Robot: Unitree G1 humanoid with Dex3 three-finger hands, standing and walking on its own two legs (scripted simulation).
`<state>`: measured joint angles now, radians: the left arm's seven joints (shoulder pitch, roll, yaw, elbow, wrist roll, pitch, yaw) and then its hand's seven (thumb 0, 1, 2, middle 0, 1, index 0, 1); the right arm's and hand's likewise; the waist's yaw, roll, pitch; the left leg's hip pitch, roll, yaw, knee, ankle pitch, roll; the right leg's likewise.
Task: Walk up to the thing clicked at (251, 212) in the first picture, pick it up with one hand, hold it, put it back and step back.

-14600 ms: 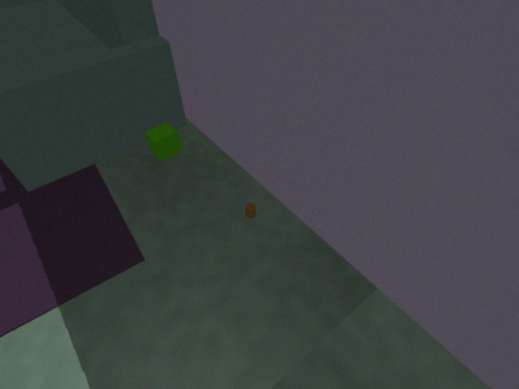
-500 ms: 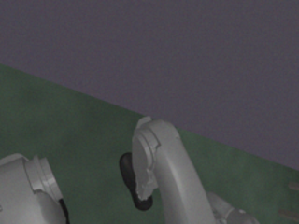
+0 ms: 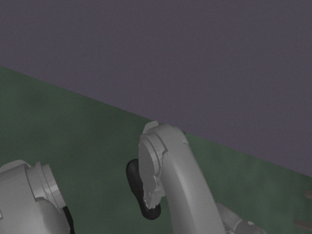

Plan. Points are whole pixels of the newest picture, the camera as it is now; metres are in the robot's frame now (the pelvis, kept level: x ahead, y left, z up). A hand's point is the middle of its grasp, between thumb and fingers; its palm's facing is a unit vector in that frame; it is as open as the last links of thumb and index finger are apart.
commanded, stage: close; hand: left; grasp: from above
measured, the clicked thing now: out of the picture +0.43 +0.34 -0.27
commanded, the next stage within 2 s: settle in 0.16 s
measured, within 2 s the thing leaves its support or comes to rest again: leaves its support in 0.54 s
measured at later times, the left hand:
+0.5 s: hand out of the picture +0.41 +0.33 -0.24, palm faces -0.44 -0.18 -0.88, open 6.7 cm
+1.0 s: hand out of the picture +0.41 +0.34 -0.15, palm faces -0.43 -0.14 -0.89, open 6.6 cm
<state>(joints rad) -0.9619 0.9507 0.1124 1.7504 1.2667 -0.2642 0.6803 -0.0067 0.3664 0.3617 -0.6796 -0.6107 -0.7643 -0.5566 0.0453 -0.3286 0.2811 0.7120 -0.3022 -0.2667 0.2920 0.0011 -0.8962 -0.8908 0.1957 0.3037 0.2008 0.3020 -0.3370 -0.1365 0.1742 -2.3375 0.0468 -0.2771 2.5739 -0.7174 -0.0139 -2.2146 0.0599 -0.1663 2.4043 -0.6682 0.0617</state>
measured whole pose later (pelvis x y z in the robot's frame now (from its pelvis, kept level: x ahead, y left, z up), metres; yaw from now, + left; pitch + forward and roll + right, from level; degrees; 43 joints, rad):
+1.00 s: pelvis +0.00 -0.01 +0.02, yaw +4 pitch +30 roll -10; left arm -0.90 0.74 0.08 1.45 1.19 -0.19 0.41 -0.03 0.40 0.25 -0.84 -0.46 -0.98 -0.43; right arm 0.10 -0.32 0.10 0.73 -0.17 -0.15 0.26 0.00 -0.92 -0.90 0.20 0.30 0.20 0.30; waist -0.22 0.00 -0.02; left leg -2.35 0.04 -0.19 2.47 -0.67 -0.01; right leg -2.25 0.03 -0.10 2.36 -0.66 0.04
